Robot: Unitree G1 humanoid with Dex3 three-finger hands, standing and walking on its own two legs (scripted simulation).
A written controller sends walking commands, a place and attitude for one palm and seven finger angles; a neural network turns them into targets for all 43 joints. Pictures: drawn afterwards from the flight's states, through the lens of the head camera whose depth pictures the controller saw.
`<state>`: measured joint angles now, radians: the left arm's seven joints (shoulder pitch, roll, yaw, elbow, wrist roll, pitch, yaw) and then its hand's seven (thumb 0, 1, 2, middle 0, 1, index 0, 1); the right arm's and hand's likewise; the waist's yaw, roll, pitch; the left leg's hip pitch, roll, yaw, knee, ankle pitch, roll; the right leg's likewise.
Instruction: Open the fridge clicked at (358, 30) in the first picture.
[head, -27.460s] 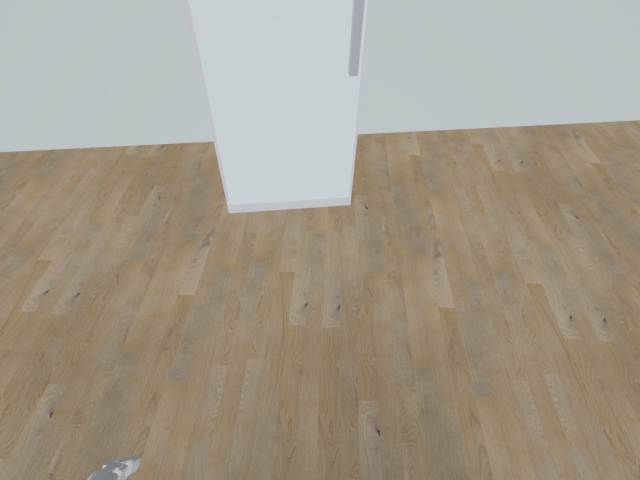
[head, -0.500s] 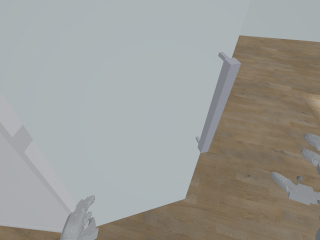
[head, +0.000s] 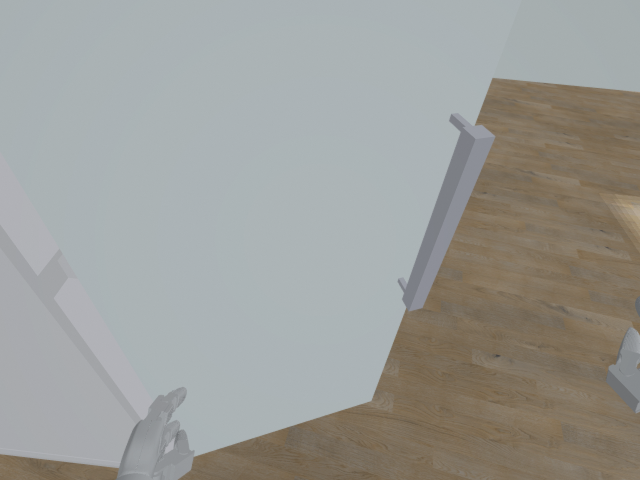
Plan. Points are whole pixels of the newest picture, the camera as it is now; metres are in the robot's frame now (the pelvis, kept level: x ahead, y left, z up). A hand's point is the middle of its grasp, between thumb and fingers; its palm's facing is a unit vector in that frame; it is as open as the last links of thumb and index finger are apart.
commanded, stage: draw the hand back to the body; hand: right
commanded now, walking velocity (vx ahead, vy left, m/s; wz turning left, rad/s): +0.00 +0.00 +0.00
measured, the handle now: (431, 226) +0.46 -0.18 +0.08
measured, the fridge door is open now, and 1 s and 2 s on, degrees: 67 67 67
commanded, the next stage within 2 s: step back with the hand held close in 0.14 s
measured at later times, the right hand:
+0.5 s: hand (609, 376) +0.18 -0.26 +0.15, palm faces +0.37 +0.82 -0.44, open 7.4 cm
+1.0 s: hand out of the picture +0.10 -0.29 +0.15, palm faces +0.49 +0.76 -0.43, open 7.4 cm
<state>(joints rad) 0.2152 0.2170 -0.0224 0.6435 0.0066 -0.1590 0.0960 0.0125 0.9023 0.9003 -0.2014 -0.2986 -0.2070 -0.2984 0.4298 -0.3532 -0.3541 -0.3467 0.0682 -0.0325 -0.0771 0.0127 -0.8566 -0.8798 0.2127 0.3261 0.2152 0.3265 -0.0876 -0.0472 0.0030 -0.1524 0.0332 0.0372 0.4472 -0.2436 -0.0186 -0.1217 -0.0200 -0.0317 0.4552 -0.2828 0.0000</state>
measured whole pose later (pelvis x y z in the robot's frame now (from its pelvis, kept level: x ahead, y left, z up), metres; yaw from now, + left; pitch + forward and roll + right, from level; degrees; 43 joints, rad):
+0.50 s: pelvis -0.03 -0.01 +0.00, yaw +2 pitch -1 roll +1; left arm 0.18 0.23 0.00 0.61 0.00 -0.08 0.09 0.01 0.90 0.90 -0.20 -0.30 -0.21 -0.30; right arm 0.48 -0.36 -0.37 -0.38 0.05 -0.17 -0.10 0.01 -0.89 -0.90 0.21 0.30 0.21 0.30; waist -0.02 -0.03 0.02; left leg -0.23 0.03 0.00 0.43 -0.18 -0.03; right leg -0.21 -0.02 -0.06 0.48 -0.25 -0.01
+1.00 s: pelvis -0.10 -0.02 -0.03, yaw -1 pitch -3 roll +1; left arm 0.23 0.19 -0.01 0.57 0.00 -0.12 0.08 0.01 0.90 0.90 -0.20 -0.30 -0.21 -0.30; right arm 0.44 -0.38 -0.45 -0.47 0.00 -0.27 -0.12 0.02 -0.89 -0.90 0.21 0.30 0.22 0.30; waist -0.03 0.03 0.07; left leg -0.39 0.03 -0.06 0.65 -0.20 -0.06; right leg -0.40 0.00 -0.03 0.71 -0.26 -0.05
